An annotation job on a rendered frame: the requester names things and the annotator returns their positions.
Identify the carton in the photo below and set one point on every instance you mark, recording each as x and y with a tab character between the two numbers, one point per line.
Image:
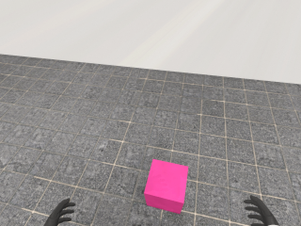
165	187

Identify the robot right hand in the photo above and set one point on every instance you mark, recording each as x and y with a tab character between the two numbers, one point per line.
265	216

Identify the robot left hand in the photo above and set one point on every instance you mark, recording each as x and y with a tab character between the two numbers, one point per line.
55	218

